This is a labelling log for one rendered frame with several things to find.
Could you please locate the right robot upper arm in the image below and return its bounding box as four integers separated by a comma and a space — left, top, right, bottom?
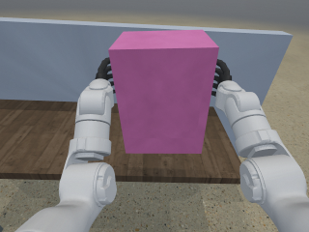
239, 154, 309, 232

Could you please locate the table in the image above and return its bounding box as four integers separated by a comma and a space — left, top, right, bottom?
0, 99, 241, 232

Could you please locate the robot right hand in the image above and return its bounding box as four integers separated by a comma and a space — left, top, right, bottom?
211, 59, 232, 97

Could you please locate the robot left hand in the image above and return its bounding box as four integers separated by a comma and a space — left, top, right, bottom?
95, 57, 116, 94

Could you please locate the left robot upper arm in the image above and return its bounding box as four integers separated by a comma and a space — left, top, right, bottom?
15, 161, 117, 232

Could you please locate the left robot forearm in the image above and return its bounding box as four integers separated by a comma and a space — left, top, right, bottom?
59, 78, 114, 199

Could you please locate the right robot forearm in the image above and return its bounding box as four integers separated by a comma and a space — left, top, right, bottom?
215, 80, 307, 193

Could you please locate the carton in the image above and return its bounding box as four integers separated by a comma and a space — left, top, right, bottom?
108, 29, 219, 154

